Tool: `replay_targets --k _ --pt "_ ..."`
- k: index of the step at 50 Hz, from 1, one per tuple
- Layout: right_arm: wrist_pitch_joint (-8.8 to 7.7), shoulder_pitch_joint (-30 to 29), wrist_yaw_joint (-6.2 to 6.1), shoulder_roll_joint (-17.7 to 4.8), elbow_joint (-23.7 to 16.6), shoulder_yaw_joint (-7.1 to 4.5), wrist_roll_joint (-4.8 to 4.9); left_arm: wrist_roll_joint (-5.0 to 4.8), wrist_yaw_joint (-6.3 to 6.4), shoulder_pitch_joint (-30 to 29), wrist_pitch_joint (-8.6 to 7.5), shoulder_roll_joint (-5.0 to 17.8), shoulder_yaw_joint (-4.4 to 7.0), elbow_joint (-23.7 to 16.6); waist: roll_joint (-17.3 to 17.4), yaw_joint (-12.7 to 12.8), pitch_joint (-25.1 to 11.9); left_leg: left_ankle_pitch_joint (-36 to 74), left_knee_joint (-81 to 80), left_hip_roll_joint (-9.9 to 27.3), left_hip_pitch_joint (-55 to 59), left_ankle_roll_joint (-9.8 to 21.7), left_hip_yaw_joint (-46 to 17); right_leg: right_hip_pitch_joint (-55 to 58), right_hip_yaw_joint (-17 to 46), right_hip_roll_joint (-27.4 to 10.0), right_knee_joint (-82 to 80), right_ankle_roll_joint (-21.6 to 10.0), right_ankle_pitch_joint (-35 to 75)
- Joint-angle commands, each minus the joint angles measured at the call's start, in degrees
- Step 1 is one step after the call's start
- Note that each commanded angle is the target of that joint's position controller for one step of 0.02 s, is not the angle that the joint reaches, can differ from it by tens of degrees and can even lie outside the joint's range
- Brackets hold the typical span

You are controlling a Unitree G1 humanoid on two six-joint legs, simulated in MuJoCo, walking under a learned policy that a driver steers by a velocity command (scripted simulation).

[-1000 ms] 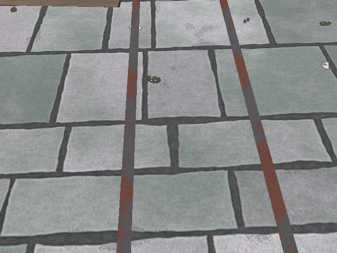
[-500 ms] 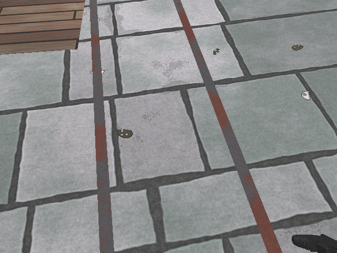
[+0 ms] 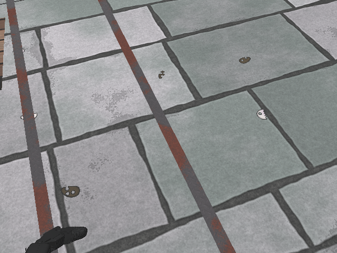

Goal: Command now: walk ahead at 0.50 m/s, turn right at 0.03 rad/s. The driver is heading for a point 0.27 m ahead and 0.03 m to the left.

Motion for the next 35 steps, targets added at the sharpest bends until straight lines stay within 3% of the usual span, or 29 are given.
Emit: replay_targets --k 1,2,3,4,5,6,7,10,13,17,20,21,22,23,24,25,27,29,35 --pt "-0.03 -2.6 -0.61 -8.1 -3.7 -1.19 -0.55 0.74 0.68 17.0 -0.83 11.9 4.55 1.0 4.3 12.3 -11.7 41.0 22.3 10.0 -9.8 5.5 -2.6 28.6 2.7 -2.7 0.7 -5.4 1.3" --pt "-1.18 2.5 -0.38 -2.6 -5.4 0.62 -1.26 1.59 1.07 23.8 -0.33 17.7 5.93 2.1 -8.0 11.8 -20.3 18.3 45.0 1.6 -33.2 1.2 1.2 51.7 26.0 -17.4 0.2 -13.7 -3.7" --pt "-2.37 2.5 -0.08 -3.4 -4.5 0.63 -0.98 0.94 1.03 24.6 0.11 14.6 4.91 2.6 -13.4 12.0 -23.9 -11.9 54.4 -1.4 -41.7 0.5 -5.5 53.3 40.7 -21.8 -7.3 -16.8 -2.4" --pt "-2.89 -1.5 0.24 -8.1 -5.6 -0.71 0.36 0.86 1.07 20.3 0.27 11.7 3.69 2.1 -8.8 11.6 -15.2 -10.7 58.7 1.8 -45.7 0.7 -6.9 46.0 32.7 -20.0 -7.6 -14.6 2.7" --pt "-2.84 -4.6 0.2 -8.0 -6.2 -0.66 0.48 0.99 1.09 15.8 0.35 10.0 3.01 1.3 -5.4 9.7 -9.8 -6.8 57.4 4.3 -44.4 0.5 -5.0 37.3 23.7 -17.6 -7.5 -13.0 12.8" --pt "-2.36 -6.0 -0.07 -7.3 -6.3 -0.77 -0.43 1.22 0.69 12.2 0.25 8.0 2.43 1.2 -2.0 7.7 -6.0 -4.2 53.6 5.9 -42.2 -0.1 -4.1 29.6 17.6 -14.8 -8.6 -12.0 20.8" --pt "-1.42 -5.2 -0.4 -6.9 -5.9 -1.11 -0.89 1.34 0.5 9.8 -0.01 6.6 2.03 1.1 -2.6 5.5 -4.9 -2.6 50.1 7.3 -38.3 -0.5 -4.3 24.2 13.5 -12.8 -10.0 -10.9 24.2" --pt "0.78 -2.5 -0.94 -3.5 -5.2 -0.52 -1.31 1.95 0.58 7.4 -0.76 7.3 2.17 2.6 -3.9 2.3 -4.8 3.0 43.2 6.8 -30.3 -2.3 -3.3 15.6 7.0 -10.8 -12.9 -11.6 32.3" --pt "0.94 -6.6 -0.97 -2.1 -6.2 0.22 -1.88 1.84 1.55 6.7 -0.26 8.3 2.33 4.1 -4.2 2.9 -5.2 12.5 30.4 6.4 -27.0 -2.5 -2.5 14.2 1.8 -8.5 -13.1 -10.2 32.6" --pt "1.16 -12.3 -0.66 -3.3 -7.3 0.03 -1.53 1.5 1.91 10.1 0.82 9.1 2.26 7.3 -3.6 5.5 -5.7 18.7 20.8 4.9 -24.5 -1.9 -2.6 18.1 2.7 -9.3 -12.3 -9.3 26.2" --pt "1.11 -13.2 -0.49 -4.1 -7.7 -0.4 -2.0 0.69 2.05 9.4 1.66 8.9 1.98 8.8 -3.3 4.6 -4.8 18.4 13.6 3.8 -21.3 0.0 -2.2 19.3 4.3 -9.5 -8.2 -7.7 18.2" --pt "0.97 -12.1 -0.52 -4.7 -7.1 -0.68 -2.36 0.31 2.15 9.7 1.84 7.9 1.64 9.3 -2.4 3.8 -4.9 23.3 8.6 3.4 -17.5 1.0 -2.0 18.8 4.4 -7.8 -5.8 -5.8 13.1" --pt "0.85 -11.6 -0.88 -7.3 -7.1 -1.31 -2.71 1.07 2.24 12.5 1.67 6.3 1.12 10.0 1.1 4.8 -6.0 38.9 7.1 7.1 -12.0 2.3 -5.7 17.5 3.4 -4.7 -2.7 -2.8 6.3" --pt "1.14 -12.7 -1.32 -10.3 -7.7 -1.78 -2.81 2.39 2.17 18.6 1.2 5.2 0.87 11.0 6.9 8.9 -8.3 50.0 10.6 12.4 -4.9 5.6 -9.9 12.8 1.4 -0.6 0.1 -0.1 -6.8" --pt "1.81 -13.6 -1.36 -6.4 -7.2 -0.94 -2.64 2.22 2.6 20.6 1.42 3.3 0.28 12.1 11.4 9.2 -10.1 45.9 10.8 14.4 -4.2 9.7 -12.5 11.3 0.0 0.7 0.8 2.1 -16.1" --pt "2.25 -15.0 -0.96 -3.6 -7.2 -0.34 -2.03 1.95 3.0 17.9 2.21 4.5 0.29 11.9 10.2 8.2 -8.9 37.8 9.8 13.3 -7.0 10.0 -13.0 12.4 0.4 0.3 -0.5 2.8 -16.0" --pt "2.54 -17.4 -0.23 -3.5 -7.5 -0.26 -1.91 1.25 3.62 14.9 4.12 6.8 0.87 12.2 7.3 7.4 -5.6 28.5 9.6 9.1 -12.1 6.9 -9.6 14.1 0.2 0.3 -2.2 2.4 -13.1" --pt "2.07 -17.7 0.04 -4.5 -6.8 -0.54 -1.78 1.44 3.82 14.6 5.27 7.2 1.0 12.7 6.1 7.2 -4.8 28.2 10.1 7.7 -13.4 5.3 -7.8 15.6 0.7 -0.3 -2.9 1.9 -10.7" --pt "1.87 -17.7 -0.48 -3.8 -4.1 -0.58 -1.5 1.11 4.04 14.2 5.34 6.3 1.0 15.5 2.7 6.6 -6.0 35.7 12.9 6.3 -10.4 5.7 -5.9 17.9 0.6 -0.9 -2.3 2.4 -4.0"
